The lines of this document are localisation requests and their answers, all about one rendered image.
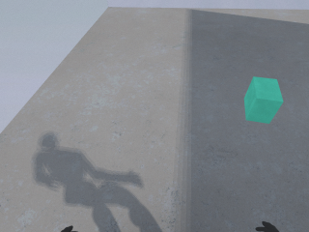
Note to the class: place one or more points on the robot right hand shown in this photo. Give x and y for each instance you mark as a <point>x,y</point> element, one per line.
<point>268,227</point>

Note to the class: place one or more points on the carton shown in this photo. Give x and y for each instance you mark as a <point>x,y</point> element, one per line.
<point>262,100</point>

